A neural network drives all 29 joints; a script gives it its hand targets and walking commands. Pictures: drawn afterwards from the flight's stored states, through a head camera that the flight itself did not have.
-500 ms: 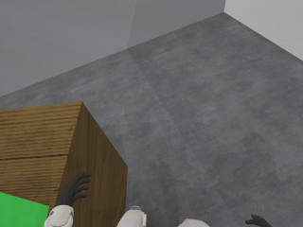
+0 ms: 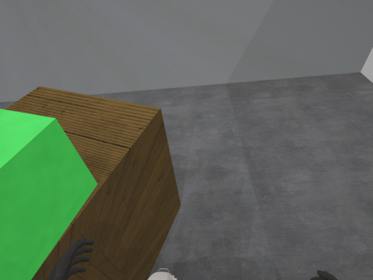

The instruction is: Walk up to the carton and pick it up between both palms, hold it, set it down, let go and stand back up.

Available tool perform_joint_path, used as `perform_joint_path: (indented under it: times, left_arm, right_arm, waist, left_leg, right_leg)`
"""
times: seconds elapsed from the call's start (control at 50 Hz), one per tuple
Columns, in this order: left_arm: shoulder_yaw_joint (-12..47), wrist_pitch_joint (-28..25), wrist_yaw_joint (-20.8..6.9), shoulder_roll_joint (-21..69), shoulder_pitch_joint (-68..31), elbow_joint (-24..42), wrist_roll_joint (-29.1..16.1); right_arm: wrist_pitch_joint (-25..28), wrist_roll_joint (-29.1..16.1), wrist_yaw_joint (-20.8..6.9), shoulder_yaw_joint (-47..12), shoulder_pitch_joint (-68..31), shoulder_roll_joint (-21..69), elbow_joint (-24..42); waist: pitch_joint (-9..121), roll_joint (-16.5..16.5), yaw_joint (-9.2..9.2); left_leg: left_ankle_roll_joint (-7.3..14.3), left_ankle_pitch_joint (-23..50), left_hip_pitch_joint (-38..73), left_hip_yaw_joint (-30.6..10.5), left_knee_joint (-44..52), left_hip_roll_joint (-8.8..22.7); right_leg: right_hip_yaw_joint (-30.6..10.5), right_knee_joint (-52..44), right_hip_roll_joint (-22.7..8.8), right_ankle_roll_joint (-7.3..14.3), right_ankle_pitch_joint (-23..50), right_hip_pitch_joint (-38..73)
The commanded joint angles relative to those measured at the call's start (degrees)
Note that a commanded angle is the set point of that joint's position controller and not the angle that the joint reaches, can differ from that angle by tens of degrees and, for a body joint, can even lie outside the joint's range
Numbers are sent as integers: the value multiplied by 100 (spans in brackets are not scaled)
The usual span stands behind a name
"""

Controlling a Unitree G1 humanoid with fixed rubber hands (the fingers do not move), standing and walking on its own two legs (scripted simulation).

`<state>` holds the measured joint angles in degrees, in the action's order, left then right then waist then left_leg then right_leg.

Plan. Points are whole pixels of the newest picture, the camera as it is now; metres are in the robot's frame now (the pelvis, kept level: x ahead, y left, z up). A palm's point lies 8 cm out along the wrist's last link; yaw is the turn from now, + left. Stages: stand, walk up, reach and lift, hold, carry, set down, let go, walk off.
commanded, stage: walk up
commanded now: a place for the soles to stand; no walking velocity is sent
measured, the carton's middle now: (3, 199) +0.30 +0.38 +0.10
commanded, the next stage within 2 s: none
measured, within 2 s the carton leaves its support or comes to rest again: neither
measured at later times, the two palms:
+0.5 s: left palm out of the picture +0.12 +0.30 -0.03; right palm (307, 256) +0.19 -0.23 -0.05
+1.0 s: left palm out of the picture -0.04 +0.32 -0.01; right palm (260, 208) +0.32 -0.18 -0.07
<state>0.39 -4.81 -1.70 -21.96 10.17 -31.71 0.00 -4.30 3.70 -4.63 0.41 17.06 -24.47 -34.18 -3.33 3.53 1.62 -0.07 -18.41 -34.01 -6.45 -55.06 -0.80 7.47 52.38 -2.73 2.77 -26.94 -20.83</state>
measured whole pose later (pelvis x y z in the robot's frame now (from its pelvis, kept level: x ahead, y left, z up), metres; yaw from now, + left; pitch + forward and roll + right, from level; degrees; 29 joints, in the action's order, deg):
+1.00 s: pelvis +0.06 -0.01 +0.02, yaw +35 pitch +2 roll -2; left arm 0.1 -6.9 0.8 -28.0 17.7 -33.1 0.0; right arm -1.5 2.4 -4.3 0.4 17.3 -24.5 -34.2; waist -1.1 5.5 -2.6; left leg 1.0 -19.3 -33.8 -6.9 -55.6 0.4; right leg 17.8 39.0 -5.0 0.7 -25.9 -14.3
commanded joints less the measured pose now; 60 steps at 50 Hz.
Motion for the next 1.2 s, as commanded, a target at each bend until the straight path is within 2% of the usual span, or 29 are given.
perform_joint_path:
  times: [0.0,0.02,0.04,0.08,0.12,0.16,0.22,0.28,0.3,0.32,0.34,0.38,0.46,0.5,0.56,0.58,0.6,0.62,0.68,0.72,0.76,0.82,0.88,0.92,1.0,1.04,1.08,1.12,1.18]
  left_arm:
    - [-1175,-138,417,-1913,115,-101,137]
    - [-1156,-135,421,-1833,-166,-38,115]
    - [-1184,-152,406,-1841,37,-158,198]
    - [-1241,-195,446,-1970,357,-134,221]
    - [-1248,-206,385,-2022,409,-143,287]
    - [-1265,-215,370,-2097,756,-229,298]
    - [-1150,-261,254,-2051,369,-149,311]
    - [-1038,-206,170,-1850,-269,43,305]
    - [-883,-150,126,-1489,-301,149,368]
    - [-769,-137,99,-1178,-211,269,323]
    - [-678,-173,101,-936,-279,485,212]
    - [-688,-283,121,-1365,-665,624,144]
    - [-805,-260,63,-1521,-595,424,107]
    - [-878,-272,98,-1468,-116,327,48]
    - [-972,-341,131,-1349,1359,-155,75]
    - [-1043,-364,187,-1639,1673,-206,92]
    - [-1115,-375,243,-2172,2018,-275,181]
    - [-1180,-387,296,-2333,1613,-171,115]
    - [-1056,-322,346,-2149,830,-114,171]
    - [-862,-365,348,-1720,839,-198,173]
    - [-941,-384,290,-1786,1026,-208,137]
    - [-927,-267,281,-1795,1387,-273,162]
    - [-957,-223,275,-1750,1465,-182,202]
    - [-889,-231,266,-1815,1500,-235,188]
    - [-902,-80,191,-2026,917,-24,189]
    - [-825,34,178,-1685,736,98,201]
    - [-412,-45,161,-803,1187,314,177]
    - [-524,-71,112,-1492,207,351,204]
    - [-527,-26,93,-1615,56,275,128]
  right_arm:
    - [68,-79,-287,1008,130,-1302,524]
    - [58,-88,-291,980,383,-1292,396]
    - [41,-139,-318,972,266,-1254,306]
    - [4,-99,-302,920,-198,-1188,451]
    - [114,-135,-301,858,-103,-1120,382]
    - [129,-78,-290,906,-697,-1206,525]
    - [254,-117,-210,895,-430,-1052,609]
    - [370,-106,-102,940,456,-1095,290]
    - [433,-89,-12,1093,1025,-1308,94]
    - [465,-71,99,1190,1212,-1700,138]
    - [484,-48,170,1240,903,-1859,122]
    - [477,-211,141,1043,675,-1761,270]
    - [472,-270,179,878,308,-1644,305]
    - [489,-202,203,857,-161,-1571,502]
    - [518,-226,164,828,-699,-1457,691]
    - [533,-268,171,745,-750,-1121,725]
    - [564,-273,225,626,-637,-614,804]
    - [529,-252,201,625,-363,-665,616]
    - [423,-287,49,687,-34,-1249,232]
    - [412,-315,39,667,13,-1177,211]
    - [397,-372,14,602,-15,-1145,301]
    - [362,-349,9,539,-434,-993,359]
    - [373,-265,-58,532,-998,-983,537]
    - [437,-279,-65,517,-1125,-944,608]
    - [596,-150,32,582,-455,-850,490]
    - [715,-34,215,850,1472,-1232,-43]
    - [728,-99,422,1059,1201,-1900,196]
    - [673,-409,514,1026,1467,-1904,151]
    - [665,-465,556,859,926,-1618,170]
  waist:
    - [83,-1062,-121]
    - [12,-1307,-15]
    - [215,-1295,-124]
    - [367,-644,-360]
    - [516,-1083,-410]
    - [1004,-785,-715]
    - [1303,-950,-406]
    - [1477,-176,216]
    - [1645,649,641]
    - [1049,1882,579]
    - [456,2174,355]
    - [251,871,222]
    - [-905,435,-2]
    - [-1152,837,-215]
    - [-242,479,-966]
    - [-38,-442,-1143]
    - [438,-2063,-1150]
    - [94,-1744,-908]
    - [380,-989,-464]
    - [-20,-1347,-329]
    - [629,-1386,-374]
    - [566,-1452,-621]
    - [565,-1302,-868]
    - [326,-1267,-982]
    - [718,-1618,-351]
    - [1894,-165,499]
    - [2148,1863,168]
    - [1608,1087,580]
    - [343,471,173]
  left_leg:
    - [-137,503,-667,291,-893,471]
    - [-49,504,-898,223,-732,516]
    - [-81,494,-514,414,-799,610]
    - [-30,497,-1003,402,-828,685]
    - [-66,163,-892,547,-231,824]
    - [-4,-296,-1038,539,-71,826]
    - [89,-787,-126,676,374,884]
    - [387,-772,1538,620,1911,470]
    - [614,-1097,2609,-54,2608,-5]
    - [850,-970,2798,-1501,2936,325]
    - [1330,-210,2793,-3101,3182,903]
    - [1809,657,2692,-4062,3410,1373]
    - [1642,-1591,424,-3795,3997,1111]
    - [1583,-2003,-373,-3440,3862,919]
    - [1105,-786,-1223,-2454,2801,503]
    - [596,-996,-1980,-1610,1869,-51]
    - [257,-942,-2079,-429,-339,-633]
    - [70,-838,-2475,-195,-1093,-613]
    - [48,-52,-1400,-111,-1158,91]
    - [93,416,-1112,18,-1099,192]
    - [155,453,-1167,273,-820,179]
    - [145,473,-1245,467,-261,163]
    - [173,488,-1456,805,530,551]
    - [169,407,-1516,1124,743,415]
    - [380,33,179,1394,1960,180]
    - [645,149,2937,521,2522,-368]
    - [1460,1767,4595,-2834,2364,1132]
    - [2266,1463,4896,-4408,2881,1611]
    - [1660,1926,3244,-2927,2995,1237]
  right_leg:
    - [-1867,-3837,-1999,-146,-1018,634]
    - [-1663,-3812,-2035,-449,-851,837]
    - [-1489,-3814,-1916,-148,-758,953]
    - [-1745,-3628,-2292,-315,-224,1627]
    - [-1179,-3323,-1989,-93,365,2049]
    - [-1561,-2990,-2521,378,490,2610]
    - [-668,-2552,-2674,784,1855,2322]
    - [246,-1260,-2098,362,1729,1132]
    - [488,578,-1358,45,1330,131]
    - [423,1549,-664,-238,234,-1268]
    - [213,2151,-146,-352,-699,-2413]
    - [-439,1368,64,-464,-826,-2593]
    - [-823,545,23,-202,-911,-1443]
    - [-882,119,-44,-53,-802,-764]
    - [-878,-1609,62,237,41,1892]
    - [-1591,-2591,-350,212,-249,2805]
    - [-3297,-3793,-1831,200,-1258,2925]
    - [-3795,-4250,-2423,-263,-1159,2732]
    - [-3019,-4061,-2284,-298,-707,1969]
    - [-1763,-3641,-1764,-765,1816,1750]
    - [-1086,-2964,-1732,-576,4038,2716]
    - [-676,-2867,-1541,-579,4189,2707]
    - [-539,-2834,-1815,76,2898,2824]
    - [-422,-2427,-1807,163,4002,2894]
    - [373,-1649,-1786,335,4379,2261]
    - [501,1189,-1268,166,3882,1085]
    - [116,2397,-49,-469,-647,-1585]
    - [-678,2076,202,-348,-758,-2825]
    - [-978,1600,-283,-122,-296,-2315]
